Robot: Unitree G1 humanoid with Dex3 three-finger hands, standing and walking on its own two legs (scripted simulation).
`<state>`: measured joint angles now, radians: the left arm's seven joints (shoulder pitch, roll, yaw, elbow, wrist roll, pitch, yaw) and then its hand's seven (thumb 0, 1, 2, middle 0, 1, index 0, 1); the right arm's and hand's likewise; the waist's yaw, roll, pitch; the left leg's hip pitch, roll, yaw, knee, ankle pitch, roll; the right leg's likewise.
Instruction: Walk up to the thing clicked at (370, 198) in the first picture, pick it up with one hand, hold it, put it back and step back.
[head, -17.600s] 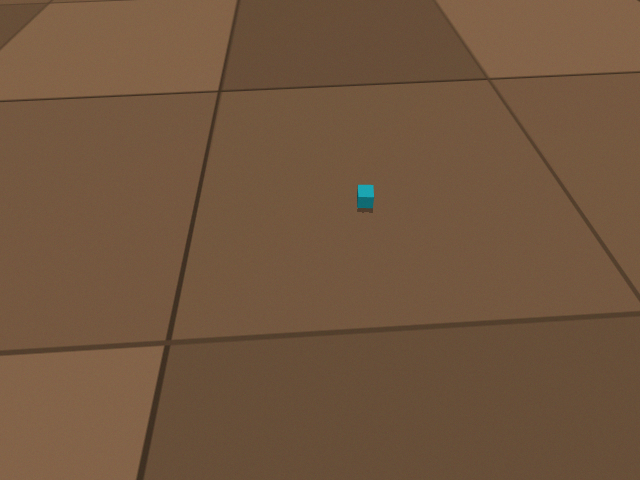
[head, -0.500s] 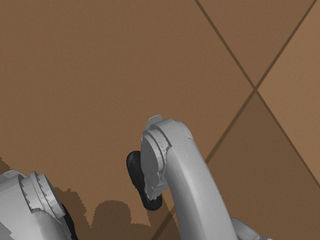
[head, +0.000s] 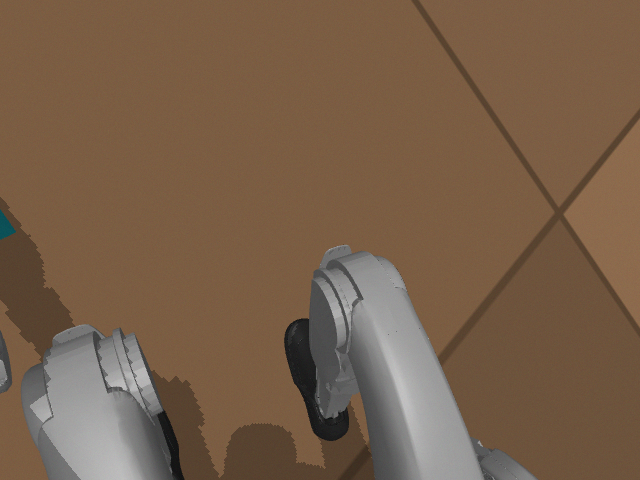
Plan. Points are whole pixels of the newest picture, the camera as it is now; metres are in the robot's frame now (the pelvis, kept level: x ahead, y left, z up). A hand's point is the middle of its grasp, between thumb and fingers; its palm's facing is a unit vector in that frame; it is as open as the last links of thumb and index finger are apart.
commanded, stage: settle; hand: left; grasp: from above
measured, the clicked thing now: out of the picture +0.47 +0.31 -0.25
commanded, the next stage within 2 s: lift in 0.58 s
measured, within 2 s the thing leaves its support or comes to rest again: neither
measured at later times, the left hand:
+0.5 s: hand out of the picture +0.44 +0.31 -0.14, palm faces -0.38 -0.17 -0.91, open 10.9 cm
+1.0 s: hand out of the picture +0.42 +0.32 -0.08, palm faces -0.42 -0.17 -0.89, open 10.9 cm
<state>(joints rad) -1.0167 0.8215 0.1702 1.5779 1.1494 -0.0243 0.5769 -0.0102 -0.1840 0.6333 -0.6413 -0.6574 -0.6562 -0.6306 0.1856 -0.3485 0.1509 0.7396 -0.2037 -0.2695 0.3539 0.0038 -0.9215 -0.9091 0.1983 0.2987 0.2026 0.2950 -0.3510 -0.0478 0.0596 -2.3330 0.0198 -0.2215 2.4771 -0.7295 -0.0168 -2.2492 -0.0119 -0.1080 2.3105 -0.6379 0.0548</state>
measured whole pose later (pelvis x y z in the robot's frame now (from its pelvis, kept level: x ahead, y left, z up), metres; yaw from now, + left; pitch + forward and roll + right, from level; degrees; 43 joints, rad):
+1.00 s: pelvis +0.00 -0.01 +0.06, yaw +7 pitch +36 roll -6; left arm -0.89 0.60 0.08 1.30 1.10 0.00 0.28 -0.01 -0.19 0.64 -0.65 -0.65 -0.67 -0.62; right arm 0.21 -0.30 0.00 0.74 -0.08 -0.07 0.18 0.01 -0.92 -0.91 0.20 0.30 0.20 0.30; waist -0.21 0.06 -0.13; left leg -2.18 0.01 -0.11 2.24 -0.68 -0.01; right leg -2.15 -0.05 -0.03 2.16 -0.64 0.04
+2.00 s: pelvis +0.04 +0.00 +0.35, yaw +10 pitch +18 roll -2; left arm -0.40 0.33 -0.18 0.89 0.90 0.26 0.20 -0.01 -0.19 0.63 -0.66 -0.64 -0.67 -0.62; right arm 0.23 -0.24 -0.02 0.77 0.03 -0.05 -0.06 0.01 -0.91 -0.91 0.20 0.30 0.21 0.30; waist -0.09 0.04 -0.15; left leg -1.00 0.06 -0.02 1.21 -0.51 -0.02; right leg -1.00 -0.03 -0.03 1.16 -0.47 0.02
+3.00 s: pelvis +0.08 +0.00 +0.44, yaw +9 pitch +5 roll +0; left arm -0.33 0.28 -0.24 0.81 0.92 0.28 0.13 -0.01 -0.20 0.63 -0.66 -0.62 -0.68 -0.62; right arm 0.24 -0.25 -0.04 0.74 0.04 -0.02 -0.01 0.01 -0.90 -0.90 0.20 0.30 0.20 0.30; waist -0.03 0.04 -0.05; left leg -0.39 0.04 0.04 0.63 -0.32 -0.02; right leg -0.41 -0.04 0.00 0.63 -0.30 0.03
